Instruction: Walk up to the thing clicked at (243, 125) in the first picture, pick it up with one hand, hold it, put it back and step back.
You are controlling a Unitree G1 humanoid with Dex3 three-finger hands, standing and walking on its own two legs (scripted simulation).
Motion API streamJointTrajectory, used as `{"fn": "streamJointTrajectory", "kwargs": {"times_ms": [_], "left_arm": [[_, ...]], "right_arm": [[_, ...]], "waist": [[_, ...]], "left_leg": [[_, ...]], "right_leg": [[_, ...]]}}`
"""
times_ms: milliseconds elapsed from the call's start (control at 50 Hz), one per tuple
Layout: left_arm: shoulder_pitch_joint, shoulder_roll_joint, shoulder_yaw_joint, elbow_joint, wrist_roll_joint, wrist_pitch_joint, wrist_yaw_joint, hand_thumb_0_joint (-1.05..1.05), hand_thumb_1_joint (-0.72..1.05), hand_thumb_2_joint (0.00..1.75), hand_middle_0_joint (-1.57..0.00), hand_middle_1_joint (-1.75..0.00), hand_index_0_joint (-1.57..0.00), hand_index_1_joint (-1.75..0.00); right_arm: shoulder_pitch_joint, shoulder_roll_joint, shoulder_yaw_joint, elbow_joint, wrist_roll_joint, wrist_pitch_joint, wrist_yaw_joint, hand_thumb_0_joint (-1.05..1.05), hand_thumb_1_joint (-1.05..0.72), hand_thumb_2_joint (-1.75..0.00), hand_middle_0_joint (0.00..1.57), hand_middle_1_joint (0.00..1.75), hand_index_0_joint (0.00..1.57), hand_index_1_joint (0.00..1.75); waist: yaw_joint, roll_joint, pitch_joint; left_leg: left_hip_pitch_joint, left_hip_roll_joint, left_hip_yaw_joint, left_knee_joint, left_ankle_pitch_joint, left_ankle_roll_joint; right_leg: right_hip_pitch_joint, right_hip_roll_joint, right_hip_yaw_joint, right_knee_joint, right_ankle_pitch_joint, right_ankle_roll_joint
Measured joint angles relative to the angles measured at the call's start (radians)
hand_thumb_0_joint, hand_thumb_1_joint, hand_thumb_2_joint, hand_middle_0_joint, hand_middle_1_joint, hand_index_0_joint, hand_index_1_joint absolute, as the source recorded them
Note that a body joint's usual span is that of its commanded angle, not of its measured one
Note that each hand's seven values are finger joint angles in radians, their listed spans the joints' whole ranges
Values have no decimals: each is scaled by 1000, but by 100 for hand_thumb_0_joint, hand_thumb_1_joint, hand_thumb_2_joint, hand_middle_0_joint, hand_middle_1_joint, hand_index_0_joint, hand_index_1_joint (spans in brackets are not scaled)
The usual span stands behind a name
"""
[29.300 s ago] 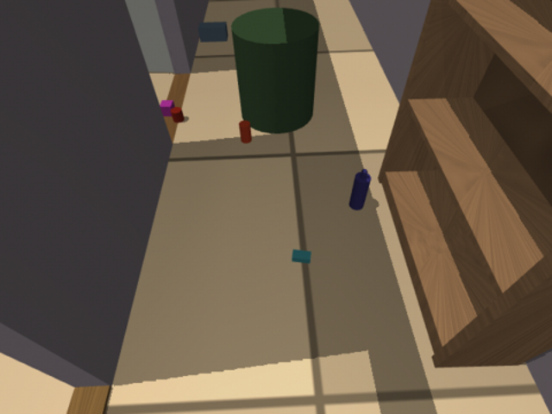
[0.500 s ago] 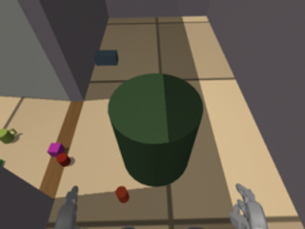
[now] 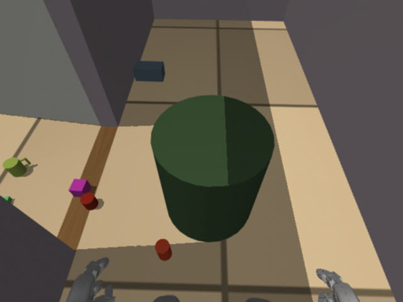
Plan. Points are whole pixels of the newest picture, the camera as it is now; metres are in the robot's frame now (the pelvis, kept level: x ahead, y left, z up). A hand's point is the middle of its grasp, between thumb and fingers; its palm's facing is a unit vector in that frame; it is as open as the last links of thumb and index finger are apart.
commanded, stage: stand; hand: left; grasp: from the side
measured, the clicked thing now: (163, 250) +0.41 +0.21 -0.68
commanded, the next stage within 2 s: step back in 1.96 s
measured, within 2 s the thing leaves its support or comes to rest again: neither
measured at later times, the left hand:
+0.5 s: hand out of the picture +0.04 +0.25 -0.12, palm faces +0.02 -0.94 -0.34, open 7.4 cm
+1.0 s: hand out of the picture +0.04 +0.25 -0.12, palm faces +0.01 -0.94 -0.35, open 7.4 cm
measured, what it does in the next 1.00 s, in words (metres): stands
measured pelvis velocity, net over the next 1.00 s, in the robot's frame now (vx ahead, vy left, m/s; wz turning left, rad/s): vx -0.01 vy -0.01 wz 0.02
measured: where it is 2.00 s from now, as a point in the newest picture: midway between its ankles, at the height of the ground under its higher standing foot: outside the picture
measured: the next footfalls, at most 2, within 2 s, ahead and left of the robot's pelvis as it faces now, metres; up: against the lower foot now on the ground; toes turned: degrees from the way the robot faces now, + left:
none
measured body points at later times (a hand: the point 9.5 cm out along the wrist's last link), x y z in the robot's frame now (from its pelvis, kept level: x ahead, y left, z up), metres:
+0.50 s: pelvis +0.00 +0.01 +0.04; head +0.00 +0.00 +0.49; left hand +0.04 +0.30 -0.10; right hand +0.08 -0.27 -0.10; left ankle +0.02 +0.14 -0.70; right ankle +0.01 -0.13 -0.70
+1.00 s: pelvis -0.01 -0.01 +0.04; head +0.00 -0.01 +0.49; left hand +0.04 +0.29 -0.09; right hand +0.05 -0.30 -0.10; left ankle +0.02 +0.14 -0.70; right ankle +0.01 -0.13 -0.70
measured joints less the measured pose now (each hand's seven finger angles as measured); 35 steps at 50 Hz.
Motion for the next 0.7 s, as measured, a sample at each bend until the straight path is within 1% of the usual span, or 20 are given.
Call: {"fn": "streamJointTrajectory", "kwargs": {"times_ms": [60, 140, 300, 480, 700], "left_arm": [[0, 16, 12, 107, -5, -22, -5, 1, 83, 88, -21, -30, -20, -30], [5, 27, 20, 223, -9, -35, -4, 1, 87, 89, -21, -30, -20, -30], [-10, 25, 11, 381, -24, -43, 1, 1, 90, 90, -20, -30, -20, -30], [-50, 13, -6, 502, -30, -48, -6, 1, 90, 90, -21, -30, -20, -30], [-91, 23, -6, 576, -31, -56, -10, 1, 90, 90, -21, -30, -20, -30]], "right_arm": [[12, -21, -22, 42, 5, 7, 14, 1, -90, -89, 21, 30, 20, 30], [30, -39, -36, 97, 8, 15, 18, 1, -90, -89, 21, 30, 20, 30], [23, -33, -24, 193, 22, 24, 18, 1, -90, -89, 20, 30, 20, 30], [-13, -22, -5, 274, 35, 28, 22, 1, -90, -89, 21, 30, 20, 30], [-33, -41, -6, 333, 41, 31, 24, 1, -90, -89, 21, 30, 20, 30]], "waist": [[-2, 3, 9], [-2, 13, 15], [0, 23, 34], [-1, 37, 41], [-3, 45, 40]], "left_leg": [[36, -2, 2, -40, 17, 3], [84, -4, 0, -93, 39, 7], [178, -10, -2, -212, 100, 9], [264, -12, -7, -349, 176, 6], [302, -5, -16, -424, 223, -4]], "right_leg": [[38, -1, 0, -44, 20, 4], [91, -2, -5, -105, 45, 10], [189, -5, -11, -229, 106, 15], [275, -5, -21, -359, 177, 15], [314, 3, -32, -429, 218, 8]]}}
